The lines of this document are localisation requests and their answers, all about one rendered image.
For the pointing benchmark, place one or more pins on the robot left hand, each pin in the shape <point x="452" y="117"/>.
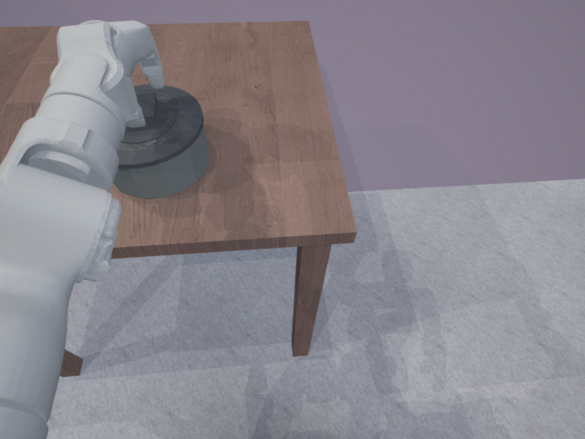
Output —
<point x="147" y="55"/>

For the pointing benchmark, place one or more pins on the knob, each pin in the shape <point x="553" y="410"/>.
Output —
<point x="149" y="104"/>

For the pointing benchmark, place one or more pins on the table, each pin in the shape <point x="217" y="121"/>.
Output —
<point x="274" y="178"/>

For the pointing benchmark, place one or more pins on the left robot forearm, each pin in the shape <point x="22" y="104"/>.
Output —
<point x="82" y="117"/>

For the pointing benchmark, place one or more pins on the pot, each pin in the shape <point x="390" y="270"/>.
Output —
<point x="167" y="178"/>

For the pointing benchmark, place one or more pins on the lid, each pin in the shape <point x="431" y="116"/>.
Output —
<point x="179" y="124"/>

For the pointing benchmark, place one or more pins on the left robot upper arm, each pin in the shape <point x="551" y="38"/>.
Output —
<point x="54" y="232"/>

